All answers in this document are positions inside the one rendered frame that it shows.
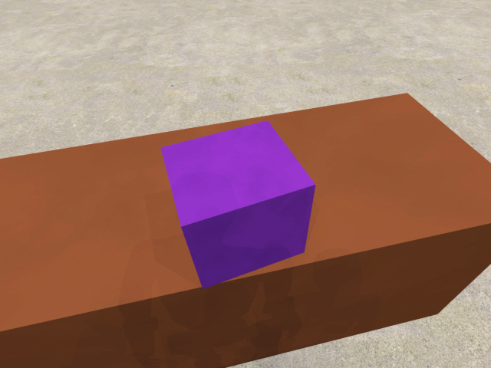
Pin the pedestal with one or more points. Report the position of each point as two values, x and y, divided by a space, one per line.
95 271

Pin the carton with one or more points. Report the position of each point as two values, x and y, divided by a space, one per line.
243 200

